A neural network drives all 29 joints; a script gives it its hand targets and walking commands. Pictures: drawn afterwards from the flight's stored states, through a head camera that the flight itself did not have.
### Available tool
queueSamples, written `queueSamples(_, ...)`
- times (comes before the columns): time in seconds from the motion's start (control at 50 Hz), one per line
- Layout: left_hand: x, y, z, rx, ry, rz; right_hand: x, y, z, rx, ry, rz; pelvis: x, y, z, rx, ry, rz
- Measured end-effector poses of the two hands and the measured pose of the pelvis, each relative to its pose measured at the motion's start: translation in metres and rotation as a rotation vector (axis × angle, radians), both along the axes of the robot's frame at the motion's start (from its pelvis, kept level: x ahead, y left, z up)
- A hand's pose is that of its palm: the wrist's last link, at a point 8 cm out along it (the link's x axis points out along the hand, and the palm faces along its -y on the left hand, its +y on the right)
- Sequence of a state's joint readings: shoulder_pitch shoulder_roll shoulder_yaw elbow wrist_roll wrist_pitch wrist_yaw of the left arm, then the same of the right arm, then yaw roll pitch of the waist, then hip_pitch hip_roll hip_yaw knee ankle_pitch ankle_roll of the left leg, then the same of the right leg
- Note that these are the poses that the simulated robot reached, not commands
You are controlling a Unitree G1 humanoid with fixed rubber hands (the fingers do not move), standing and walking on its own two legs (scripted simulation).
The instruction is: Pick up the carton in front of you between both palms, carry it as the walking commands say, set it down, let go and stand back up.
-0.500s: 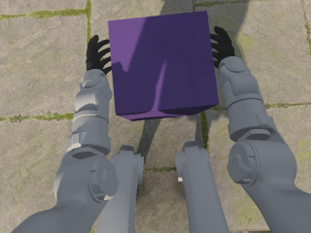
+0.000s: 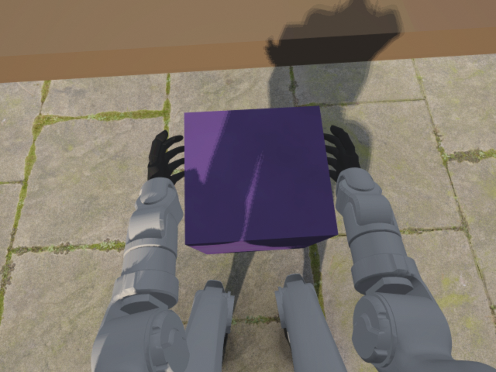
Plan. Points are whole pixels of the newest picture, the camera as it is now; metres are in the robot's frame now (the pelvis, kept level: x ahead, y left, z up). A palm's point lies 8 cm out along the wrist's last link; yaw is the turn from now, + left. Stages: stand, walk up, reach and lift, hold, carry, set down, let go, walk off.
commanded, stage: reach and lift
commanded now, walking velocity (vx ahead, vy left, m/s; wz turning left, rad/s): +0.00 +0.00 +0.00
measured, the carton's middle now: (254, 192) +0.43 -0.01 -0.12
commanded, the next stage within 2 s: hold in 1.82 s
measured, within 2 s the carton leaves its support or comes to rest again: neither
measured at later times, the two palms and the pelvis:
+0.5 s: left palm (111, 162) +0.39 +0.14 +0.12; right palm (386, 156) +0.38 -0.16 +0.11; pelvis +0.06 +0.00 +0.14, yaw -1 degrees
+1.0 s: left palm (33, 140) +0.36 +0.15 +0.22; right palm (445, 137) +0.35 -0.15 +0.21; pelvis +0.07 +0.00 +0.19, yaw -1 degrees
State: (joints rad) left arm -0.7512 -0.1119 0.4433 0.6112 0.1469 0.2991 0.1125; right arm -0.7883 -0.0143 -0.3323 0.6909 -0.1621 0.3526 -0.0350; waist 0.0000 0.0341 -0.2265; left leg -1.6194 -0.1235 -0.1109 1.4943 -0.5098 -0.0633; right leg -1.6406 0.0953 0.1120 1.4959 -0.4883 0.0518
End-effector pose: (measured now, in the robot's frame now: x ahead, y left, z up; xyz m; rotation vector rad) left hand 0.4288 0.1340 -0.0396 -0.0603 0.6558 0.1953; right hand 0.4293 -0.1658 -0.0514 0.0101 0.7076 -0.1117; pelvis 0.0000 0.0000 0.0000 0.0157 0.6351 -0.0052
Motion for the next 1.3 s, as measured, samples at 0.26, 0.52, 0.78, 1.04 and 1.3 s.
queueSamples(0.26,-0.020,0.005,0.086,0.000,0.003,-0.015,-0.024,0.005,0.086,0.002,0.003,-0.015,0.029,0.002,0.078,-0.010,-0.137,0.000)
queueSamples(0.52,-0.040,0.008,0.162,0.003,-0.004,-0.032,-0.048,0.007,0.163,0.003,-0.004,-0.030,0.059,0.004,0.145,-0.017,-0.315,-0.006)
queueSamples(0.78,-0.056,0.015,0.238,0.028,-0.023,-0.068,-0.067,0.015,0.241,-0.015,-0.024,-0.033,0.077,0.002,0.189,-0.020,-0.554,-0.005)
queueSamples(1.04,-0.069,0.015,0.260,0.050,0.014,-0.091,-0.081,0.015,0.263,-0.039,0.012,-0.019,0.063,0.002,0.194,-0.022,-0.686,-0.007)
queueSamples(1.3,-0.066,0.015,0.267,0.046,-0.004,-0.084,-0.077,0.014,0.271,-0.032,-0.007,-0.022,0.059,0.002,0.195,-0.021,-0.698,-0.008)
